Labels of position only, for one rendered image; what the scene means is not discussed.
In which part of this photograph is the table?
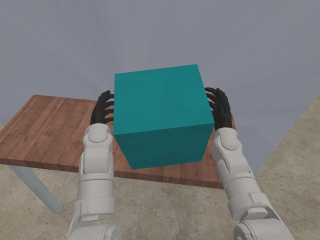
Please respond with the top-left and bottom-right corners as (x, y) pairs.
(0, 94), (237, 215)

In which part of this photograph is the right robot forearm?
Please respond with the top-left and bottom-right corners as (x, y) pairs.
(211, 127), (294, 240)

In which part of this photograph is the left robot hand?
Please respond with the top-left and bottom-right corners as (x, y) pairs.
(90, 90), (114, 125)

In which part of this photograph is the robot left upper arm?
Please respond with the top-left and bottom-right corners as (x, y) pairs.
(68, 224), (122, 240)

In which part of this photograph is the robot right upper arm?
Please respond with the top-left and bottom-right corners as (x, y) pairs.
(233, 218), (293, 240)

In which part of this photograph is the carton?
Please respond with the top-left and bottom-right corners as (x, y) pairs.
(113, 64), (215, 170)

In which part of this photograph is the left robot forearm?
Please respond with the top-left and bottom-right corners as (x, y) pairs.
(67, 123), (116, 240)

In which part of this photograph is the right robot hand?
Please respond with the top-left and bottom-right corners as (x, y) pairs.
(205, 87), (233, 131)

